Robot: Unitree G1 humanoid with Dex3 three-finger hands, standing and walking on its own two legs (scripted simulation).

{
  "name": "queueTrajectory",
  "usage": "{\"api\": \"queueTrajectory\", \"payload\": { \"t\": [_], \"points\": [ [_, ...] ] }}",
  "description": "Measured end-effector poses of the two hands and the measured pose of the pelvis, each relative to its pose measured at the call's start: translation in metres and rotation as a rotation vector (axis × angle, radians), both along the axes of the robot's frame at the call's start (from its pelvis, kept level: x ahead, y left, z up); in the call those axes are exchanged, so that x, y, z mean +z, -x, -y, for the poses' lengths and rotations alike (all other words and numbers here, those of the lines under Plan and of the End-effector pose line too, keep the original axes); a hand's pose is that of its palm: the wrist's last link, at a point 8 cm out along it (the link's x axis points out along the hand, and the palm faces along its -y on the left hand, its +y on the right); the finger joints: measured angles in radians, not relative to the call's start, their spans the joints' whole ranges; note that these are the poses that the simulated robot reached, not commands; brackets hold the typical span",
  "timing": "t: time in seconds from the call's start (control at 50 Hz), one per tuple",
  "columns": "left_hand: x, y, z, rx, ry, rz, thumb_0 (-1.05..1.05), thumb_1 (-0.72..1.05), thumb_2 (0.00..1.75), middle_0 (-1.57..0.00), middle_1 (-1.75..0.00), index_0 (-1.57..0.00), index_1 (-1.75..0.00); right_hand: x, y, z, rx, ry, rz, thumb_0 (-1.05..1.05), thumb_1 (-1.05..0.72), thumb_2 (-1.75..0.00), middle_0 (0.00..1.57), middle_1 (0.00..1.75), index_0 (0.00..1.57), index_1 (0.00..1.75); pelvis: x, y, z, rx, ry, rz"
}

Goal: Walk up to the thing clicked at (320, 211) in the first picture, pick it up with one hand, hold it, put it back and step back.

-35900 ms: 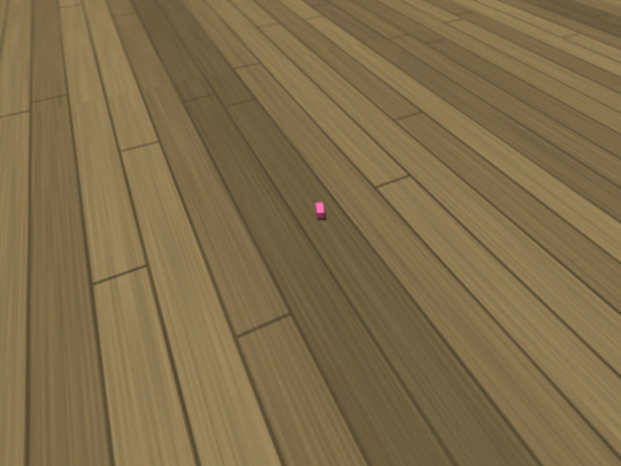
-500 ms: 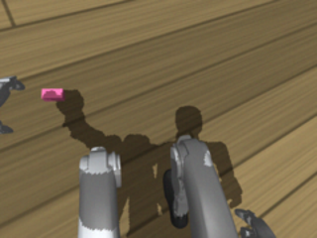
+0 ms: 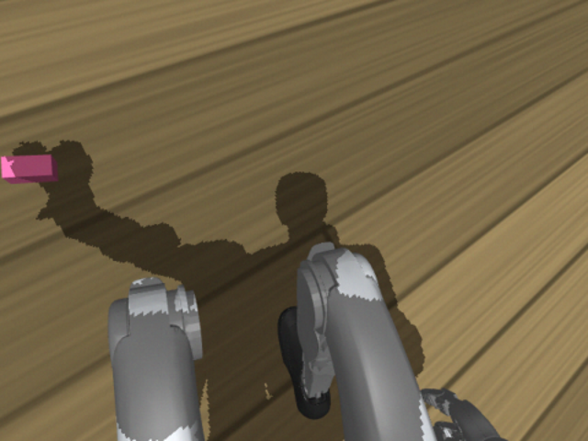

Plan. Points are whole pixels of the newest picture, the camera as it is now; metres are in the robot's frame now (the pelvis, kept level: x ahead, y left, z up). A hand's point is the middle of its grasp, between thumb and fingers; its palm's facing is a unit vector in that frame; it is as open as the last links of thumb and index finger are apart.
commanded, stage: rise first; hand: left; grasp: from above
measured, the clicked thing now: (30, 169) +0.52 +0.32 -0.32
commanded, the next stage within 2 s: none
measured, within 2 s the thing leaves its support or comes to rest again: neither
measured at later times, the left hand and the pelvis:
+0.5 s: hand out of the picture +0.47 +0.36 -0.20, palm faces -0.49 -0.07 -0.87, open 12.3 cm; pelvis +0.01 +0.00 -0.01, yaw -2 degrees
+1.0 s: hand out of the picture +0.47 +0.35 -0.21, palm faces -0.46 -0.07 -0.88, open 12.2 cm; pelvis -0.01 +0.01 -0.02, yaw -3 degrees
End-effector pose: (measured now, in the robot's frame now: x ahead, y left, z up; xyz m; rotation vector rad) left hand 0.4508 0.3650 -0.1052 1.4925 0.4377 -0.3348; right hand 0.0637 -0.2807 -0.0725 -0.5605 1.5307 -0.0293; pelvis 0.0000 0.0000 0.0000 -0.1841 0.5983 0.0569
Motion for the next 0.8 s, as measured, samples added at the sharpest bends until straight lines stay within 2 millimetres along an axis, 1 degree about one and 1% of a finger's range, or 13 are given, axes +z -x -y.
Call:
{"api": "queueTrajectory", "payload": {
  "t": [0.14,0.3,0.44,0.64,0.8],
  "points": [
    [-0.010,-0.011,0.002,0.024,-0.015,0.010,0.00,-0.13,0.70,-0.45,-0.54,-0.43,-0.56,-0.009,0.005,0.000,-0.002,-0.001,-0.009,0.00,-0.90,-0.90,0.20,0.30,0.20,0.30,-0.009,-0.001,0.001,-0.008,0.000,0.000],
    [-0.025,-0.022,0.003,0.036,-0.023,-0.006,0.00,-0.16,0.72,-0.42,-0.60,-0.40,-0.62,-0.013,0.011,-0.008,-0.010,-0.012,-0.036,0.00,-0.91,-0.90,0.20,0.30,0.20,0.30,-0.012,-0.004,-0.001,-0.013,0.009,-0.009],
    [-0.033,-0.026,0.004,0.031,-0.007,-0.018,0.00,-0.18,0.73,-0.39,-0.64,-0.38,-0.65,-0.008,0.012,-0.013,-0.011,-0.011,-0.058,0.00,-0.91,-0.90,0.20,0.30,0.20,0.30,-0.010,-0.006,-0.002,-0.015,0.020,-0.015],
    [-0.036,-0.025,0.004,0.021,0.016,-0.014,0.00,-0.21,0.76,-0.38,-0.65,-0.37,-0.67,0.003,0.011,-0.012,0.008,0.010,-0.054,0.00,-0.91,-0.90,0.20,0.30,0.20,0.30,-0.008,-0.003,-0.005,-0.019,0.035,-0.001],
    [-0.039,-0.024,0.006,0.011,0.021,0.001,0.00,-0.20,0.75,-0.38,-0.65,-0.37,-0.67,0.006,0.017,-0.013,0.010,0.020,-0.040,0.00,-0.91,-0.90,0.20,0.30,0.20,0.30,-0.011,0.001,-0.008,-0.024,0.043,0.019]
  ]
}}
